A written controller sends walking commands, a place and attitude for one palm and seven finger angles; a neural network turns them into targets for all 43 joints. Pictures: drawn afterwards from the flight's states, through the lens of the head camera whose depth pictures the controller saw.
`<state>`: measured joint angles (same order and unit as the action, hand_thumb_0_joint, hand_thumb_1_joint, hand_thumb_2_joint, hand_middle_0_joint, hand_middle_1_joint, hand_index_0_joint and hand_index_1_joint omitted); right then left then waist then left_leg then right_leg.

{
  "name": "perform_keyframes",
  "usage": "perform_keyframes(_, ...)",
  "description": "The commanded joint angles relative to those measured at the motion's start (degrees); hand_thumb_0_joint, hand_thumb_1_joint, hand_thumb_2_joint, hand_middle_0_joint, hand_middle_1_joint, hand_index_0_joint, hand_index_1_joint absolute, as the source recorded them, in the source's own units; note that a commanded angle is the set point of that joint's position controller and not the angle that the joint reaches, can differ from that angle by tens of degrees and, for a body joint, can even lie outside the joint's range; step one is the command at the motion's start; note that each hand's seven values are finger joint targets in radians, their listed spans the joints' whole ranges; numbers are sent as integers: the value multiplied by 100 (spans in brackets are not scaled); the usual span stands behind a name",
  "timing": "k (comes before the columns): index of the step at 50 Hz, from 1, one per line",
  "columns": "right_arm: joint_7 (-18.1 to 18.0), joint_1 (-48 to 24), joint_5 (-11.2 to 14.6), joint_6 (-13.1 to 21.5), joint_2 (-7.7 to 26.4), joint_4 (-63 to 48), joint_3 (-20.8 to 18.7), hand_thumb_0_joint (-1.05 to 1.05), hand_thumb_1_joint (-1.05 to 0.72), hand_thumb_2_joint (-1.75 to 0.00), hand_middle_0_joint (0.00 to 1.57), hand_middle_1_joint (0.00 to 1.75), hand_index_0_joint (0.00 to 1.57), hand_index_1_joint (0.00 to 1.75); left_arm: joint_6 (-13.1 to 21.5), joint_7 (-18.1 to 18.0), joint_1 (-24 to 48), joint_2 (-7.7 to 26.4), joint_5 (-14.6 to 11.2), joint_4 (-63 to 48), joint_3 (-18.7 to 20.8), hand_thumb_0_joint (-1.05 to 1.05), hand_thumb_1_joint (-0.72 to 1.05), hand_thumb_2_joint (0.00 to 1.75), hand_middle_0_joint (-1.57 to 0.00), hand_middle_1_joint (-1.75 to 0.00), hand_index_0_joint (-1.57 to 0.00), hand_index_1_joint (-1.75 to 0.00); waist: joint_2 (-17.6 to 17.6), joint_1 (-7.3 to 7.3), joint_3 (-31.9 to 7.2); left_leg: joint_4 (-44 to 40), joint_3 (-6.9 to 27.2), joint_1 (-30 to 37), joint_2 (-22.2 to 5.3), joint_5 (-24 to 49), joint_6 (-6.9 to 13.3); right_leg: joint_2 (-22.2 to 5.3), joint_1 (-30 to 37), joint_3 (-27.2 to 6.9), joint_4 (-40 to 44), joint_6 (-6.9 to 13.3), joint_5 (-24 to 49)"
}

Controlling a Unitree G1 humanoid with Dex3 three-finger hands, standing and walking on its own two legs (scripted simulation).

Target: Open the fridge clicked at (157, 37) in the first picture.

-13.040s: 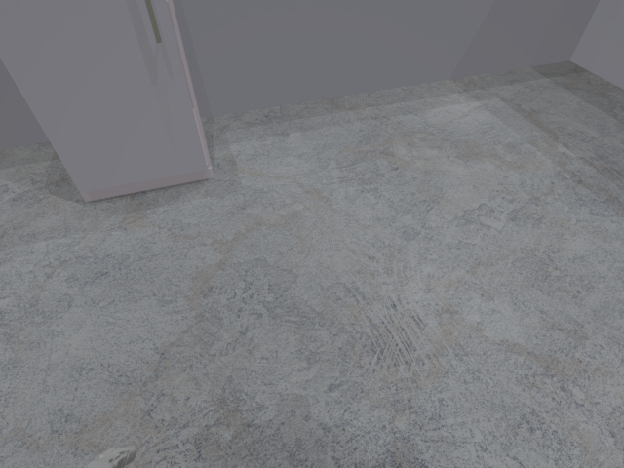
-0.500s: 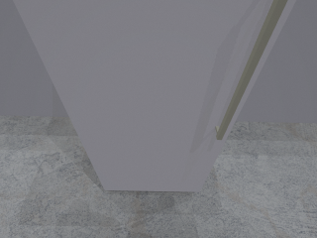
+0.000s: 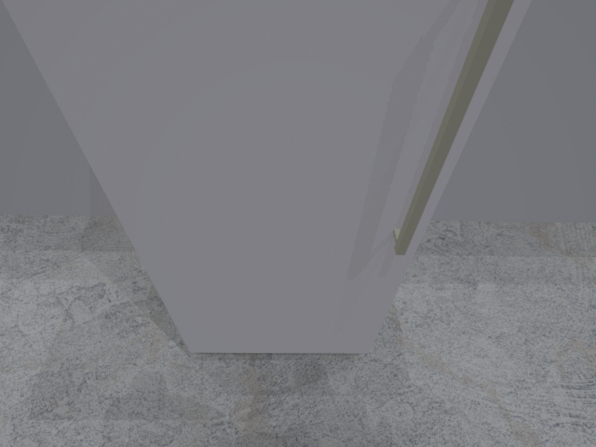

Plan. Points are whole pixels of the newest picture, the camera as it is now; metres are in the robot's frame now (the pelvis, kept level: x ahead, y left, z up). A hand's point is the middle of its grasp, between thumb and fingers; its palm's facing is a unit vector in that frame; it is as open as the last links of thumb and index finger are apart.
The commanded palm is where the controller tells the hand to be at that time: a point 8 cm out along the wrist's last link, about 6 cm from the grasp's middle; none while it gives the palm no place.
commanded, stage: raise the hand to about handle height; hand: right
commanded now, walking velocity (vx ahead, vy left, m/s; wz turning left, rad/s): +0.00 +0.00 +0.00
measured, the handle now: (438, 138) +0.48 -0.17 +0.18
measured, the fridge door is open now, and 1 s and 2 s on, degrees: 0 0 0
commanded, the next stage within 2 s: none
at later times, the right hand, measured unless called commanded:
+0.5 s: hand out of the picture +0.13 -0.22 +0.00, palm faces +0.13 +0.99 -0.07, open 9.5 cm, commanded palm +0.12 -0.27 -0.01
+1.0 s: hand (517, 399) +0.19 -0.25 +0.02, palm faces -0.06 +1.00 -0.07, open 12.5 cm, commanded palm +0.17 -0.31 +0.05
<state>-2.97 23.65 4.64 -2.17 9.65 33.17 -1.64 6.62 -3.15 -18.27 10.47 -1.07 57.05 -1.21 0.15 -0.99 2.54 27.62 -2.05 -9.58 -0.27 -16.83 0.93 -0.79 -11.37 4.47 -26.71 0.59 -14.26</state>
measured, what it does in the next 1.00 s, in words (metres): stands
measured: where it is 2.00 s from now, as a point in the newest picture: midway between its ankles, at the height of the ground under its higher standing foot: outside the picture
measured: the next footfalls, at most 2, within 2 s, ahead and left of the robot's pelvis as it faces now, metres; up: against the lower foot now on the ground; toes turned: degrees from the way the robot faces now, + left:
none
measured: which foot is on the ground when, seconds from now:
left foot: down 0.00-1.00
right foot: down 0.00-1.00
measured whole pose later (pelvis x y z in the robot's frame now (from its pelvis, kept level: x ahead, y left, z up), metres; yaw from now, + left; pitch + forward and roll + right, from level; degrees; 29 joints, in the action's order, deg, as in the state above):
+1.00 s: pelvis -0.03 -0.02 -0.04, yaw -2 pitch +6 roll +3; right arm 23.8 15.9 18.0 12.8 19.7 3.1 -14.7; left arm 15.6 -5.0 -16.3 16.9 -3.2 34.3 -1.0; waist 1.6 0.4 -4.1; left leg 47.2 -4.9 -29.8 -1.0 -23.7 -0.5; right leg -1.0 -35.0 1.4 -50.7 2.6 -22.3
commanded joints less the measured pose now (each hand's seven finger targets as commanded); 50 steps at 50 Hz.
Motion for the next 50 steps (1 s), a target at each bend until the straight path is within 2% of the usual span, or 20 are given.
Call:
perform_keyframes(1, -205, -748, 606, 879, -95, -3655, 278, 0, -78, -85, 21, 37, 21, 37, 1100, -153, 688, 1006, -207, -1627, 252, 0, 90, 90, -20, -30, -20, -30, 452, 337, -677, 13, -281, -770, -93, 799, 4, -149, 290, -567, 140, 63, 1061)
perform_keyframes(3, 64, -823, 510, 1468, 237, -3278, -96, 0, -74, -83, 21, 40, 21, 40, 1171, -163, 766, 1135, -90, -1982, 424, 0, 90, 90, -20, -30, -20, -30, -566, 448, -104, 33, -346, -1470, -38, 172, -52, -7, -374, -549, -276, 57, 372)
perform_keyframes(5, 601, 700, 679, 2071, -145, -1955, -236, 0, -69, -81, 22, 43, 22, 43, 1134, -38, 889, 1065, 18, -2196, 493, 0, 90, 90, -20, -30, -20, -30, -1536, 61, 130, 491, -414, -2154, 46, -349, -53, 53, -1363, -487, -769, -45, 9)
perform_keyframes(7, 1345, 1358, 877, 2836, -2, -1898, -471, 0, -64, -79, 22, 47, 22, 47, 1075, 136, 1097, 1092, 48, -2527, 584, 0, 90, 90, -20, -30, -20, -30, -1812, -197, -156, 983, -281, -2250, 31, -312, -8, 123, -2025, -378, -1235, -111, -109)
perform_keyframes(8, 1745, 1677, 914, 3084, 294, -1694, -799, 0, -62, -78, 22, 48, 22, 48, 1008, 266, 1155, 1176, 47, -2755, 667, 0, 90, 90, -20, -30, -20, -30, -1303, -338, -335, 1199, -189, -1989, 4, 200, 79, 187, -1991, -322, -1400, -152, 152)
perform_keyframes(10, 2389, 1423, 970, 3310, 771, -1818, -1096, 0, -57, -76, 22, 51, 22, 51, 926, 346, 1353, 1231, -8, -3214, 703, 0, 90, 90, -20, -30, -20, -30, -898, -288, -769, 1523, -29, -1889, -102, 593, 96, 282, -2232, -187, -1806, -133, 213)
perform_keyframes(13, 2469, 584, 1153, 3045, 1325, -2749, -1687, 0, -50, -73, 23, 55, 23, 55, 729, 254, 1309, 1192, -60, -3579, 668, 0, 90, 90, -20, -30, -20, -30, -89, -395, -1348, 1753, 160, -2033, -86, 138, 63, 314, -2491, -96, -2048, -40, -60)
perform_keyframes(17, 1974, -859, 1360, 3618, 1263, -5263, -1604, 0, -41, -69, 24, 62, 24, 62, 814, 130, 994, 948, 7, -3733, 556, 0, 90, 90, -20, -30, -20, -30, 1093, -43, -2244, 2050, 113, -2489, 65, 117, 80, 103, -1792, -371, -2337, 64, 132)
perform_keyframes(21, 1940, -1386, 1157, 4154, 964, -5696, -708, 0, -32, -65, 24, 68, 24, 68, 1017, 16, 762, 1018, 50, -3297, 418, 0, 90, 90, -20, -30, -20, -30, 1080, 495, -1843, 2112, 111, -3305, 147, -353, 88, -54, -1856, -664, -2624, 132, -182)
perform_keyframes(23, 2250, -1527, 1160, 3926, 869, -5133, -349, 0, -27, -63, 25, 70, 25, 70, 1119, -39, 796, 1151, -27, -3190, 308, 0, 90, 90, -20, -30, -20, -30, 878, 693, -1334, 2017, 70, -3468, 173, -697, 62, -89, -2107, -822, -2585, 154, -645)
perform_keyframes(25, 2538, -1386, 1076, 3344, 1162, -4359, -493, 0, -22, -61, 25, 74, 25, 74, 1117, -120, 755, 1237, -121, -3174, 320, 0, 90, 90, -20, -30, -20, -30, 395, 694, -1127, 1748, 141, -3335, 169, -1110, 20, -62, -2450, -840, -2427, 151, -1123)
perform_keyframes(27, 2735, -1068, 1052, 2534, 1446, -3718, -826, 0, -18, -59, 25, 76, 25, 76, 1013, -183, 810, 1255, -201, -3312, 312, 0, 90, 90, -20, -30, -20, -30, -85, 475, -1141, 1416, 250, -3054, 94, -1581, -32, -8, -2691, -778, -2193, 157, -1362)
perform_keyframes(28, 2793, -843, 1109, 2118, 1642, -3309, -1163, 0, -15, -58, 25, 78, 25, 78, 971, -203, 884, 1246, -240, -3345, 308, 0, 90, 90, -20, -30, -20, -30, 52, 235, -1157, 1324, 275, -2800, 69, -1583, 3, 19, -2644, -733, -2063, 136, -1270)
perform_keyframes(31, 2612, -594, 1521, 1433, 1905, -3945, -1947, 0, -8, -55, 26, 82, 26, 82, 843, -239, 1113, 1085, -220, -3681, 258, 0, 90, 90, -20, -30, -20, -30, -79, -191, -1969, 1284, 116, -1944, -26, -1141, -45, 71, -2198, -650, -1797, 110, -692)
perform_keyframes(33, 2273, -483, 1799, 1453, 1912, -4305, -2361, 0, -4, -53, 26, 86, 26, 86, 820, -253, 1152, 956, -174, -3675, 222, 0, 90, 90, -20, -30, -20, -30, -183, -338, -2106, 1401, -38, -1646, 62, -627, -13, 26, -2059, -690, -1732, 82, -250)
perform_keyframes(37, 1795, -605, 1711, 2171, 1643, -4850, -2241, 0, 6, -49, 27, 92, 27, 92, 964, -137, 889, 911, -127, -3439, 254, 0, 90, 90, -20, -30, -20, -30, 198, -156, -1801, 1511, -212, -1986, 150, -118, 17, -31, -1756, -665, -1610, 31, 108)
perform_keyframes(41, 2163, -1036, 1320, 2402, 1434, -4312, -1470, 0, 15, -45, 27, 98, 27, 98, 1106, -70, 641, 1132, -133, -3250, 271, 0, 90, 90, -20, -30, -20, -30, 443, 279, -1281, 1451, -210, -2493, 159, -351, -4, -59, -1741, -712, -1604, 61, -241)
perform_keyframes(43, 2478, -1304, 1341, 2230, 1433, -4149, -1266, 0, 20, -43, 28, 100, 28, 100, 1191, -118, 607, 1228, -191, -3248, 267, 0, 90, 90, -20, -30, -20, -30, 432, 352, -1156, 1296, -152, -2464, 145, -528, 7, -54, -1719, -755, -1513, 96, -523)
perform_keyframes(48, 2662, -1828, 1574, 1917, 2528, -4466, -2307, 0, 31, -38, 29, 108, 29, 108, 1318, -288, 618, 1325, -210, -3250, 280, 0, 90, 90, -20, -30, -20, -30, 474, 53, -1832, 1156, -153, -1825, 123, -220, 31, -36, -1193, -807, -1280, 106, -154)
perform_keyframes(50, 2531, -1807, 1670, 1948, 2543, -4562, -2547, 0, 36, -36, 29, 111, 29, 111, 1316, -295, 674, 1240, -209, -3274, 231, 0, 90, 90, -20, -30, -20, -30, 629, -49, -1871, 1175, -246, -1660, 143, 35, 61, -54, -964, -831, -1156, 57, 150)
